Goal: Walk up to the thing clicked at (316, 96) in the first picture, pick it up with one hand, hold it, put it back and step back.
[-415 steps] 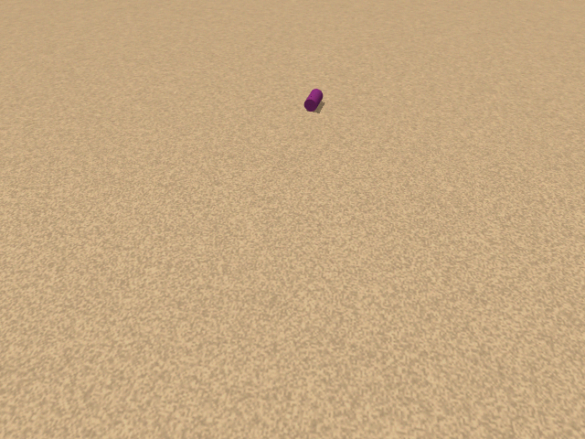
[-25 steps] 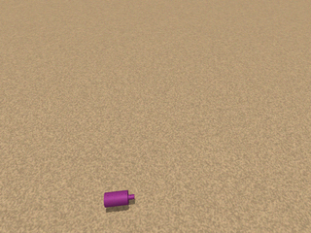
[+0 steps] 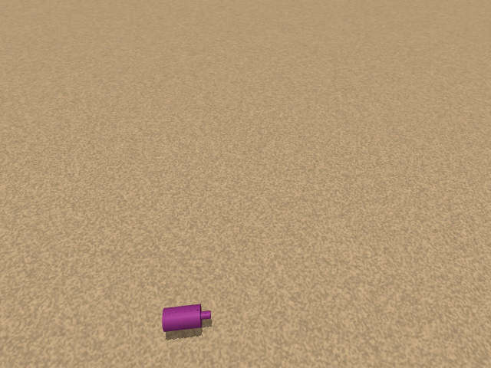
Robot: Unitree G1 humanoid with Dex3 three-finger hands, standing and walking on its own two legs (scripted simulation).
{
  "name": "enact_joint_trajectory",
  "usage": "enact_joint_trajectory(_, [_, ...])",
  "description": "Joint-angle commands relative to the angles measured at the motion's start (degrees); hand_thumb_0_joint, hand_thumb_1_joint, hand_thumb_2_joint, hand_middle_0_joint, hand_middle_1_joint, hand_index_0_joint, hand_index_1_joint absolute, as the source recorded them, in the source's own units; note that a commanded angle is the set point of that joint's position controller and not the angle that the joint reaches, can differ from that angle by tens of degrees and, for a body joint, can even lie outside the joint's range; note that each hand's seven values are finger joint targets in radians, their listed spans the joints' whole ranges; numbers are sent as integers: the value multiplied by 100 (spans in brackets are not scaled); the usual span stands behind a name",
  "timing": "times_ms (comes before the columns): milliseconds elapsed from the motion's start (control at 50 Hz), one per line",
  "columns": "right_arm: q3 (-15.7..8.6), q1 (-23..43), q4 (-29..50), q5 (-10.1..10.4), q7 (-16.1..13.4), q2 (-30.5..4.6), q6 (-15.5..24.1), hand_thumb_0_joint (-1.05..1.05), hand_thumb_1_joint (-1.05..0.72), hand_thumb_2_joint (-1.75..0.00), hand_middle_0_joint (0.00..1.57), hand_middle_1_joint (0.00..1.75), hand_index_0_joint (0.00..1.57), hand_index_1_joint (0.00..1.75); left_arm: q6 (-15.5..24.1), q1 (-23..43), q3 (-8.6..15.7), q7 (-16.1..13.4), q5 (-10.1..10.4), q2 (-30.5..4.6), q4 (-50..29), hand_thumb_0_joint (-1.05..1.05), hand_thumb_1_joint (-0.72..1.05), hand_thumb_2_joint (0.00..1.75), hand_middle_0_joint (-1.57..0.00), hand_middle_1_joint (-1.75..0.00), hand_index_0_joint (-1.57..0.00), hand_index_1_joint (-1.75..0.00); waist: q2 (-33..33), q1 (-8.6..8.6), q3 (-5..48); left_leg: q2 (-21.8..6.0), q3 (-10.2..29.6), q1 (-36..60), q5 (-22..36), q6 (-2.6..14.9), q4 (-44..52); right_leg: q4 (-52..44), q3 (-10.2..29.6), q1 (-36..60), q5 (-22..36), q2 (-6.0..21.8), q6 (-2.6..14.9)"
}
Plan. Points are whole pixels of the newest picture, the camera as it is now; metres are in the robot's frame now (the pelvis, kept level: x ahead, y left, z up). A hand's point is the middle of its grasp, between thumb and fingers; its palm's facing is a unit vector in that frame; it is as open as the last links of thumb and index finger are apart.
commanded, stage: stand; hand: left
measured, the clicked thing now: (187, 317) +0.43 +0.22 -0.74
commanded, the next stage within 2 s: none
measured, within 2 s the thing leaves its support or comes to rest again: neither
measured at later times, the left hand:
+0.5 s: hand out of the picture +0.07 +0.25 -0.16, palm faces -0.02 -0.94 -0.34, open 7.4 cm
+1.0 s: hand out of the picture +0.07 +0.25 -0.16, palm faces -0.02 -0.94 -0.34, open 7.4 cm
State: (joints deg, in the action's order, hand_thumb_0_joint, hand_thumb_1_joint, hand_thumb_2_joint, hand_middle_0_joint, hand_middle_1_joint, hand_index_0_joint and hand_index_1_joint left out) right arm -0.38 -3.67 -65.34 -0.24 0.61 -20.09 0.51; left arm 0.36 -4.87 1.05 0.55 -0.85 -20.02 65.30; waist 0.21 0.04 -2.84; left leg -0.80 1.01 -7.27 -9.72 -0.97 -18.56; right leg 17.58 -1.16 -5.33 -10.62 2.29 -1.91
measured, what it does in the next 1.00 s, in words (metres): stands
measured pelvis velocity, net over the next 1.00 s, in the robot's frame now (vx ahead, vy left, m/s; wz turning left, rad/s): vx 0.00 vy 0.00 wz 0.00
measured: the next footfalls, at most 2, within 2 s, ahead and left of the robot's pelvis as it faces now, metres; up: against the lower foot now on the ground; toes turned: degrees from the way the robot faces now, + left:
none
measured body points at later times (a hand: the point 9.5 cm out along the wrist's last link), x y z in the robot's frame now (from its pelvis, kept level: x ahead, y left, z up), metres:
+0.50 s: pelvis -0.01 +0.00 +0.00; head +0.00 +0.00 +0.45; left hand +0.07 +0.30 -0.13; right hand +0.07 -0.31 -0.13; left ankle +0.00 +0.13 -0.75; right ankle -0.01 -0.14 -0.75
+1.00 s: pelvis +0.00 +0.00 +0.00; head +0.00 +0.00 +0.45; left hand +0.07 +0.30 -0.13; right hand +0.07 -0.31 -0.13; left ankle +0.00 +0.13 -0.75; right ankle -0.01 -0.14 -0.75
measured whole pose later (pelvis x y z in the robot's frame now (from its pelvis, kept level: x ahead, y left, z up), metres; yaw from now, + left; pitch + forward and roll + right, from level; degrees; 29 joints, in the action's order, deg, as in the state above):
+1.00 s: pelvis +0.00 +0.00 +0.00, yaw +0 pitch -2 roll +0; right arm 0.1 -5.8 -65.4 -0.2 0.7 -20.3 0.3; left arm 0.4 -6.4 0.3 0.6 -0.9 -20.3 64.8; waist -0.1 0.0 -2.7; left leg -1.1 1.4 -7.0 -9.4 -1.3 -18.4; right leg 17.9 -1.5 -5.2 -10.6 2.0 -1.5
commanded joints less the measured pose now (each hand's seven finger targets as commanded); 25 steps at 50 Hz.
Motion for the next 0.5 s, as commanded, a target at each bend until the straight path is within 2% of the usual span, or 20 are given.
enact_joint_trajectory(0, [-198,220,318,-18,-104,-1230,135,0,-90,-90,20,30,20,30,122,218,188,-94,22,-1205,-327,0,90,90,-20,-30,-20,-30,-43,-8,584,-665,467,101,1106,160,248,-225,384,171,799,567,216])
enact_joint_trajectory(60, [-206,277,327,-16,-101,-1223,130,0,-90,-90,20,30,20,30,124,204,178,-99,30,-1215,-319,0,90,90,-20,-30,-20,-30,-14,14,591,-676,482,155,1160,168,211,-225,377,143,796,575,224])
enact_joint_trajectory(100, [-203,292,328,-13,-98,-1230,132,0,-90,-90,20,30,20,30,139,121,163,-94,23,-1180,-310,0,90,90,-20,-30,-20,-30,-20,34,607,-663,451,224,1246,182,147,-251,391,148,996,593,217])
enact_joint_trajectory(120, [-200,218,319,-7,-98,-1203,135,0,-90,-90,20,30,20,30,141,142,168,-97,25,-1238,-305,0,90,90,-20,-30,-20,-30,26,-9,611,-667,465,245,1274,165,194,-225,393,131,975,584,219])
enact_joint_trajectory(360, [-178,118,283,-22,-92,-1214,99,0,-90,-90,20,30,20,30,126,147,156,-95,23,-1250,-306,0,90,90,-20,-30,-20,-30,-44,-14,393,-632,475,-10,576,155,319,-330,413,69,423,568,236])
enact_joint_trajectory(440, [-176,123,282,-23,-77,-1210,110,0,-90,-90,20,30,20,30,132,120,147,-92,34,-1250,-311,0,90,90,-20,-30,-20,-30,-17,9,380,-637,506,19,681,157,304,-310,413,63,473,574,240])
enact_joint_trajectory(480, [-184,71,263,-21,-82,-1250,104,0,-90,-90,20,30,20,30,130,85,145,-88,29,-1243,-300,0,90,90,-20,-30,-20,-30,-67,5,370,-616,498,-37,500,159,338,-358,406,24,310,553,231])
